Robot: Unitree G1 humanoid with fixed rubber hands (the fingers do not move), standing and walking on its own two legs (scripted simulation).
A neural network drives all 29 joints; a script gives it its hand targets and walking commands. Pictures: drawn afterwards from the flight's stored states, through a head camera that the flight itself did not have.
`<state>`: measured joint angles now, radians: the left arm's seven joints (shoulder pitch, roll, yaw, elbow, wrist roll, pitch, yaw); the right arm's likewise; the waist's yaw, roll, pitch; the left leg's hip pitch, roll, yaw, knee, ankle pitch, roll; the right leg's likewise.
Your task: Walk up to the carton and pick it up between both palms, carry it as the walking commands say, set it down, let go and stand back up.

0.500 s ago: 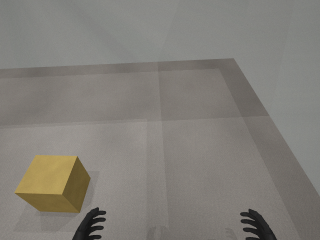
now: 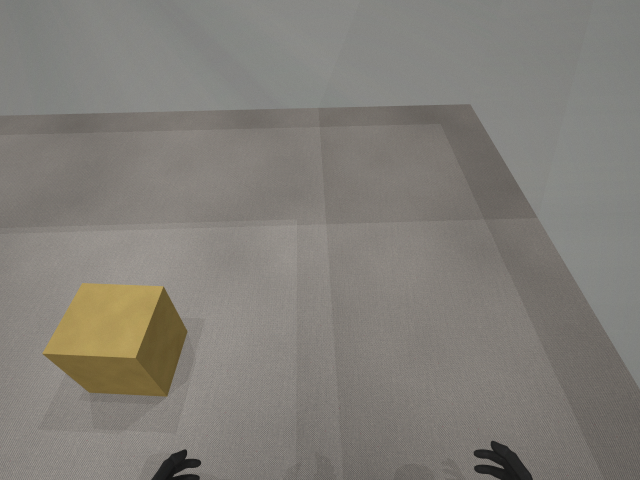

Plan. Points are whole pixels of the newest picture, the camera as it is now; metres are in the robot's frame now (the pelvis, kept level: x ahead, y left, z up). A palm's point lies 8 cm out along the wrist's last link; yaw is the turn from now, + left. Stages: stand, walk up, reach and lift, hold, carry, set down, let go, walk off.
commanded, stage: stand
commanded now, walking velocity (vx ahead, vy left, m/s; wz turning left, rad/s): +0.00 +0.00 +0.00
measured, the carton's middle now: (125, 340) +0.60 +0.64 -0.62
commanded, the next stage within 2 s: walk up in 1.18 s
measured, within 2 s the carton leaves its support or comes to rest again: neither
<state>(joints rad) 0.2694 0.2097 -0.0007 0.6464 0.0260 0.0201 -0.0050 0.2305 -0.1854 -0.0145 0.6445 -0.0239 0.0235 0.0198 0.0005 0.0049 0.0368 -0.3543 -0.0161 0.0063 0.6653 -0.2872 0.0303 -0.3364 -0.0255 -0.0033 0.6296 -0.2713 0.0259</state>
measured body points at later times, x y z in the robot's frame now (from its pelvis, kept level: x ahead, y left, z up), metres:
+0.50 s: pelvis +0.02 -0.01 +0.00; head +0.03 +0.00 +0.45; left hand +0.13 +0.22 -0.12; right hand +0.15 -0.24 -0.11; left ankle +0.04 +0.10 -0.72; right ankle +0.04 -0.14 -0.72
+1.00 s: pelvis +0.04 +0.00 +0.01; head +0.04 +0.00 +0.45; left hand +0.16 +0.23 -0.11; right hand +0.17 -0.23 -0.11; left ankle +0.04 +0.10 -0.72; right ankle +0.04 -0.14 -0.72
